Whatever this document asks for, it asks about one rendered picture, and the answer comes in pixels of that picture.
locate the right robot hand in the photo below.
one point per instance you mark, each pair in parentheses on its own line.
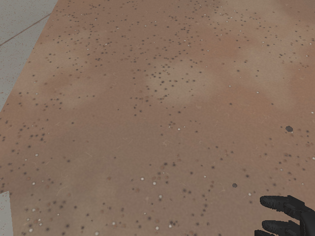
(294,208)

